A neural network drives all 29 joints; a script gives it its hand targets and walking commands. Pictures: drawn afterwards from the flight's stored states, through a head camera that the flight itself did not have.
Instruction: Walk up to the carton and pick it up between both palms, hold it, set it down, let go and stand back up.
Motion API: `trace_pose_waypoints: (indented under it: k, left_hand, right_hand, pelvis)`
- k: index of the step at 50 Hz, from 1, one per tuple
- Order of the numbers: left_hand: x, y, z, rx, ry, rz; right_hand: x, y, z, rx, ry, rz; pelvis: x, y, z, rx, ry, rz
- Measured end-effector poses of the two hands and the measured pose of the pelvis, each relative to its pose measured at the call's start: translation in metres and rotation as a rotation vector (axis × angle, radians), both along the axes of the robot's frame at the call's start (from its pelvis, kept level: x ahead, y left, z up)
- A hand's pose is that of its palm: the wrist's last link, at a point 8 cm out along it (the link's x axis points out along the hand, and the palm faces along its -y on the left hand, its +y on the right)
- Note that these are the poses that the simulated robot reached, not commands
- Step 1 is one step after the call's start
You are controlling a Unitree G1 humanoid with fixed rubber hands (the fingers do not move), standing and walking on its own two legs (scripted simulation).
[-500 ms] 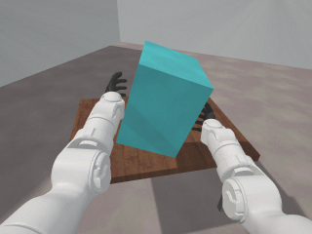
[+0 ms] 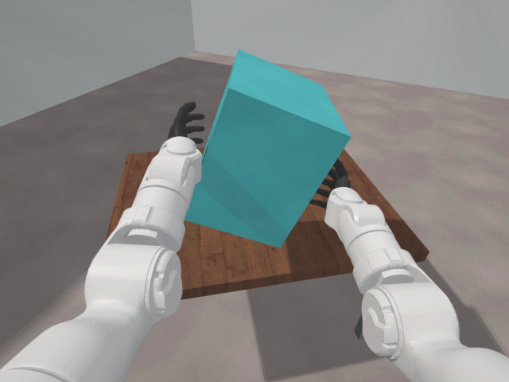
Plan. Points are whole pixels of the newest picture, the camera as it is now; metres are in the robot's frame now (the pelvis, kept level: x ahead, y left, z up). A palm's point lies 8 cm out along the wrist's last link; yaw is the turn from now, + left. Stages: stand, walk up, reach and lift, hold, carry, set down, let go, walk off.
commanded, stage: reach and lift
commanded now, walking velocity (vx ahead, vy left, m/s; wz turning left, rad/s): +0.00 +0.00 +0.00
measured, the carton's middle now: (258, 145) +0.52 +0.00 +0.16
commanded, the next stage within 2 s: hold in 0.26 s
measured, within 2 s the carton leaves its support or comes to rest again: neither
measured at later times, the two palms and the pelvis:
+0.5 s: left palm (163, 157) +0.38 +0.16 +0.22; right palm (332, 183) +0.37 -0.12 +0.17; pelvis +0.01 +0.01 +0.00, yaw +0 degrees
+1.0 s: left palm (161, 159) +0.37 +0.15 +0.22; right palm (339, 187) +0.36 -0.12 +0.18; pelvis -0.02 +0.01 +0.00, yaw +1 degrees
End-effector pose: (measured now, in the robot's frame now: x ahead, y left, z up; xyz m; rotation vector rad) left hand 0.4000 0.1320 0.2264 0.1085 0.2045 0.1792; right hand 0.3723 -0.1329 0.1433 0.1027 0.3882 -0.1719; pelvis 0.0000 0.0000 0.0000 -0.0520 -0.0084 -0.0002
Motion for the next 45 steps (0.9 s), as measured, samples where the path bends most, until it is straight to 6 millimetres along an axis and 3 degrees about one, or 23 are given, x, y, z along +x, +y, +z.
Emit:
trace_pose_waypoints:
  k: [9, 19, 38, 45]
  left_hand:
    - [0.004, 0.013, -0.002, 0.001, -0.017, 0.004]
    - [-0.009, 0.027, -0.014, -0.019, -0.024, 0.039]
    - [-0.040, 0.026, -0.008, -0.016, -0.010, 0.019]
    - [-0.043, 0.027, -0.006, -0.045, -0.001, 0.009]
  right_hand:
    - [0.010, 0.009, 0.011, -0.020, -0.013, 0.005]
    - [0.009, 0.017, 0.022, -0.056, -0.035, 0.021]
    - [-0.018, 0.013, 0.035, -0.095, -0.063, 0.025]
    - [-0.022, 0.012, 0.035, -0.132, -0.068, 0.039]
  pelvis:
    - [0.009, 0.004, 0.002, -0.006, -0.008, 0.002]
    - [0.011, 0.007, 0.003, -0.010, -0.023, 0.004]
    - [-0.011, 0.006, 0.001, -0.010, -0.060, 0.007]
    - [-0.017, 0.006, 0.001, -0.010, -0.068, 0.008]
